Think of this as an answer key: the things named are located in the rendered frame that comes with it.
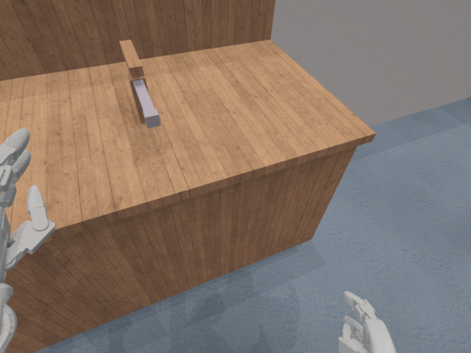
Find tap lever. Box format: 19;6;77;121
133;79;161;128

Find left robot hand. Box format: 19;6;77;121
0;127;55;283

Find right robot hand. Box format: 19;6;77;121
339;291;396;353

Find left robot forearm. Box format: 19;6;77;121
0;283;18;353

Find counter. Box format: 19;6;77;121
0;0;376;353

